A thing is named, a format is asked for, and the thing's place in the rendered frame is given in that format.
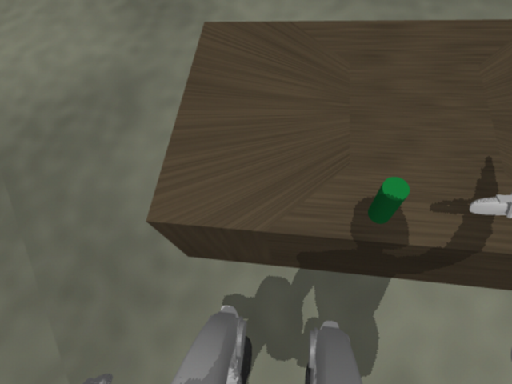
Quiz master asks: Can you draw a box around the right robot hand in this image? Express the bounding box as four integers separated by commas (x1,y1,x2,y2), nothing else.
469,193,512,218

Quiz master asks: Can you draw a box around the can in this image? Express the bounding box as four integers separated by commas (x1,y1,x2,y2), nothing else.
368,177,410,224

